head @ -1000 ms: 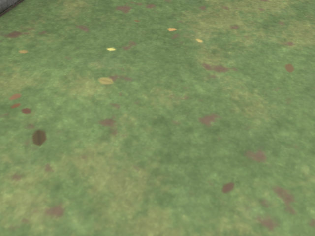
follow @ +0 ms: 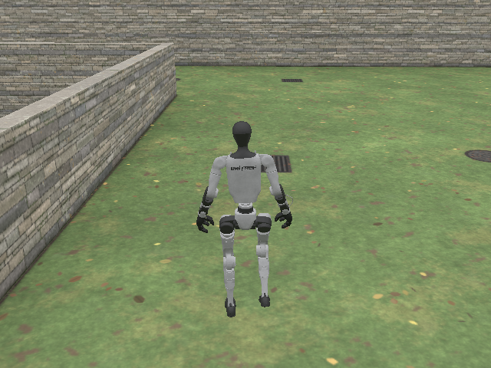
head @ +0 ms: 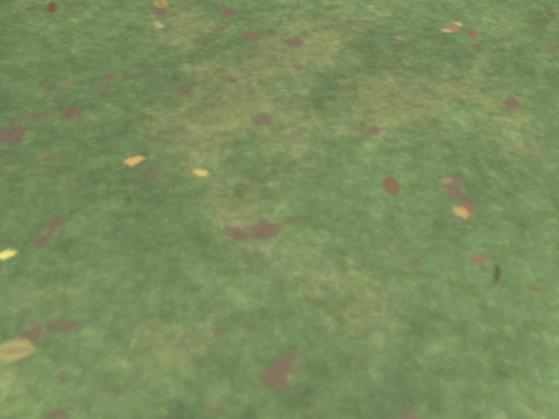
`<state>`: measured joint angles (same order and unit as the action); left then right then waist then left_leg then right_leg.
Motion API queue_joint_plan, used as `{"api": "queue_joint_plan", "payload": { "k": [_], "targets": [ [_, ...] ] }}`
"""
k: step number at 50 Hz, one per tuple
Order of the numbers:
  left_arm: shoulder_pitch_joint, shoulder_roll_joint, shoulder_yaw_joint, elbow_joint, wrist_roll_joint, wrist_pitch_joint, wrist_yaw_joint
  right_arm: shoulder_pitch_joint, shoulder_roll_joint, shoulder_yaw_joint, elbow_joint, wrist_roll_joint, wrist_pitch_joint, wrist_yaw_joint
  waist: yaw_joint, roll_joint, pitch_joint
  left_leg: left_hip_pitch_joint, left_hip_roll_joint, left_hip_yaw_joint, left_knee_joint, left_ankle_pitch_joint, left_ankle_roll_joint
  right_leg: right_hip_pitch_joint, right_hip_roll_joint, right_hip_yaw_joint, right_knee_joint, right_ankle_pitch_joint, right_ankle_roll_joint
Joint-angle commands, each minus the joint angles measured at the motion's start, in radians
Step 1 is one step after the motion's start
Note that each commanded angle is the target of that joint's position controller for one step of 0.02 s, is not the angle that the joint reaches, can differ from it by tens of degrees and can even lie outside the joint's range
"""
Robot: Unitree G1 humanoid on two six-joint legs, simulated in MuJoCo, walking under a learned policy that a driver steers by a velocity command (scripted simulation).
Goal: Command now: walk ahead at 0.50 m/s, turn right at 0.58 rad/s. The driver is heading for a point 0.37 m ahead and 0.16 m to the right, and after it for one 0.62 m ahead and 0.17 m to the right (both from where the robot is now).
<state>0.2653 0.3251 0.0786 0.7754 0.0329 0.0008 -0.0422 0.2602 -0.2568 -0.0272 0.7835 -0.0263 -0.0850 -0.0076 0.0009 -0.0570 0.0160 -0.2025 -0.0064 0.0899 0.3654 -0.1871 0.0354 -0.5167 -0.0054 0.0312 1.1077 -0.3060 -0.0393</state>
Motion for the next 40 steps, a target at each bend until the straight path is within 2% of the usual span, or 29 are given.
{"api": "queue_joint_plan", "payload": {
  "k": [1,4,7,11,13,14,15,16,17,18,19,20,21,22,23,24,27,31,36,38,40],
  "targets": [
    [-0.02,0.023,0.0,-0.077,0.005,0.006,-0.018,0.046,-0.116,-0.033,-0.027,0.009,-0.024,0.003,0.0,0.157,-0.011,0.129,0.273,-0.183,-0.202,0.207,0.121,-0.174,-0.056,0.025,0.009,0.082,0.021],
    [-0.115,0.011,-0.009,-0.112,0.003,0.007,-0.027,0.074,-0.119,-0.038,-0.005,0.006,-0.021,0.005,-0.015,0.149,0.02,0.144,0.261,-0.091,-0.219,0.248,0.121,-0.215,-0.063,0.003,-0.101,0.171,0.032],
    [-0.206,-0.011,-0.024,-0.142,0.0,0.001,-0.038,0.086,-0.129,-0.043,0.009,0.006,-0.019,0.006,-0.033,0.151,0.043,0.138,0.246,-0.002,-0.216,0.261,0.102,-0.155,-0.064,-0.043,-0.278,0.264,0.018],
    [-0.29,-0.004,-0.029,-0.18,0.007,-0.001,-0.045,0.139,-0.16,-0.054,0.038,0.006,-0.004,-0.002,-0.055,0.149,0.066,0.214,0.276,0.062,-0.169,0.359,0.077,-0.091,-0.041,-0.12,-0.429,0.192,-0.034],
    [-0.274,0.007,-0.024,-0.183,0.014,-0.001,-0.037,0.152,-0.184,-0.059,0.051,0.004,0.01,-0.007,-0.04,0.159,0.044,0.262,0.282,0.105,-0.057,0.627,0.061,-0.016,0.009,-0.161,-0.473,0.093,-0.073],
    [-0.222,0.018,-0.017,-0.172,0.017,-0.004,-0.03,0.157,-0.202,-0.062,0.056,0.003,0.018,-0.01,-0.014,0.166,0.004,0.28,0.282,0.125,0.058,0.791,0.056,0.057,0.049,-0.178,-0.49,0.04,-0.097],
    [-0.106,0.035,-0.005,-0.139,0.021,-0.012,-0.02,0.155,-0.214,-0.064,0.056,0.006,0.027,-0.011,0.039,0.152,-0.066,0.259,0.273,0.145,0.238,0.854,0.049,0.194,0.095,-0.183,-0.535,0.031,-0.124],
    [0.073,0.073,0.017,-0.08,0.029,-0.02,-0.004,0.147,-0.206,-0.059,0.042,0.006,0.032,-0.011,0.118,0.094,-0.171,0.12,0.249,0.163,0.492,0.701,0.02,0.446,0.089,-0.124,-0.592,0.052,-0.16],
    [0.139,0.195,0.049,-0.077,0.028,-0.02,0.012,0.18,-0.102,-0.033,-0.023,0.013,0.028,0.003,0.105,-0.11,-0.291,-0.256,0.156,0.161,0.836,0.073,-0.031,0.768,-0.206,0.309,-0.637,-0.11,-0.258],
    [0.137,0.253,0.063,-0.107,-0.011,-0.011,0.019,0.109,-0.126,-0.04,-0.077,-0.001,0.02,0.012,0.11,-0.145,-0.36,-0.491,-0.005,-0.016,1.042,-0.372,-0.066,0.85,-0.36,0.77,-0.806,0.004,-0.353],
    [0.129,0.229,0.06,-0.084,-0.021,-0.005,0.027,0.002,-0.153,-0.045,-0.1,-0.003,0.017,0.015,0.123,-0.025,-0.231,-0.589,0.055,-0.116,1.057,-0.276,-0.055,0.792,-0.32,0.606,-0.811,0.114,-0.333],
    [0.087,0.172,0.045,-0.071,-0.025,-0.008,0.035,0.002,-0.129,-0.034,-0.097,0.007,0.006,0.015,0.08,0.009,-0.109,-0.57,0.097,-0.11,0.98,-0.184,-0.049,0.646,-0.289,0.465,-0.807,0.235,-0.305],
    [0.044,0.124,0.031,-0.07,-0.024,-0.014,0.038,0.022,-0.121,-0.032,-0.079,0.004,0.005,0.013,0.029,0.047,-0.045,-0.497,0.128,-0.112,0.88,-0.151,-0.047,0.518,-0.224,0.366,-0.819,0.342,-0.258],
    [0.007,0.099,0.021,-0.072,-0.03,-0.02,0.041,0.045,-0.121,-0.032,-0.074,-0.012,0.019,0.013,-0.01,0.036,-0.024,-0.427,0.139,-0.116,0.828,-0.15,-0.057,0.427,-0.176,0.305,-0.832,0.413,-0.239],
    [-0.017,0.081,0.014,-0.08,-0.03,-0.027,0.038,0.074,-0.119,-0.031,-0.062,-0.023,0.037,0.016,-0.032,0.027,-0.038,-0.373,0.141,-0.115,0.801,-0.146,-0.065,0.381,-0.148,0.264,-0.846,0.449,-0.233],
    [-0.008,0.081,0.013,-0.078,-0.031,-0.038,0.035,0.078,-0.114,-0.032,-0.063,-0.028,0.052,0.02,-0.038,0.024,-0.051,-0.356,0.132,-0.105,0.785,-0.142,-0.073,0.361,-0.134,0.252,-0.85,0.492,-0.239],
    [0.045,0.106,0.022,-0.058,-0.03,-0.051,0.031,0.006,-0.091,-0.028,-0.087,-0.023,0.068,0.025,-0.023,0.026,-0.027,-0.401,0.123,-0.091,0.681,-0.054,-0.091,0.333,-0.105,0.244,-0.89,0.424,-0.239],
    [0.13,0.105,0.024,-0.033,-0.032,-0.052,0.034,-0.165,-0.086,-0.023,-0.136,-0.019,0.065,0.028,0.037,0.005,0.02,-0.488,0.107,-0.102,0.487,0.093,-0.1,0.393,-0.095,0.277,-0.899,0.364,-0.214],
    [0.21,0.12,0.029,-0.014,-0.023,-0.051,0.045,-0.309,-0.086,-0.012,-0.186,-0.007,0.046,0.036,0.091,-0.002,0.024,-0.47,0.05,-0.102,0.307,0.146,-0.085,0.49,-0.108,0.319,-0.822,0.494,-0.198],
    [0.198,0.128,0.029,-0.013,-0.019,-0.048,0.053,-0.295,-0.095,-0.012,-0.189,-0.004,0.037,0.034,0.073,-0.01,0.028,-0.395,0.028,-0.107,0.235,0.125,-0.063,0.5,-0.114,0.329,-0.773,0.59,-0.169],
    [0.165,0.127,0.027,-0.012,-0.02,-0.05,0.058,-0.174,-0.117,-0.022,-0.149,-0.008,0.024,0.019,0.025,-0.021,-0.007,-0.188,-0.022,-0.089,0.167,0.095,-0.024,0.468,-0.089,0.308,-0.664,0.799,-0.109]
  ]
}}
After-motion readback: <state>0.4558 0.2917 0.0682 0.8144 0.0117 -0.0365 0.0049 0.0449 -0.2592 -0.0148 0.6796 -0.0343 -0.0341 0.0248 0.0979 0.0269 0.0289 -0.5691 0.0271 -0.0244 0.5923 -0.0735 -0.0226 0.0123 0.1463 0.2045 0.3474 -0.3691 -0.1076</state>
